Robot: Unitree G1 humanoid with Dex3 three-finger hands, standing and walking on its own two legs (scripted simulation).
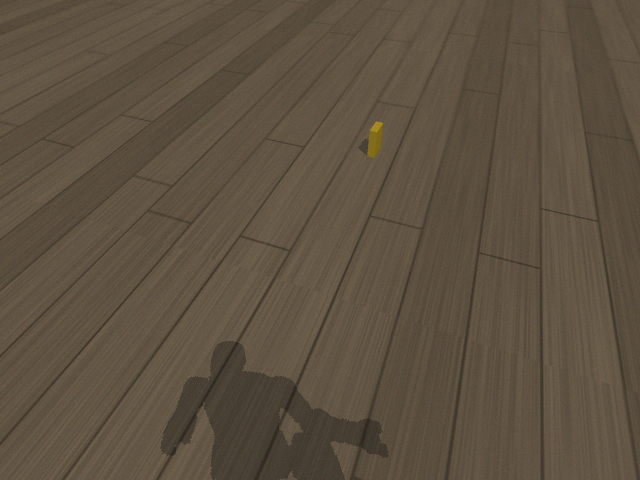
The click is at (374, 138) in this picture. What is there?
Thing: carton on end
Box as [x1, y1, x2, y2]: [367, 121, 382, 157]
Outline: 376,121 370,129 367,155 373,157 379,148 382,129 382,123
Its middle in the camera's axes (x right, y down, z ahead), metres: +0.31 -0.53 +2.10
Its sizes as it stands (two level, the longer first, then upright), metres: 0.102 0.041 0.161
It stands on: the floor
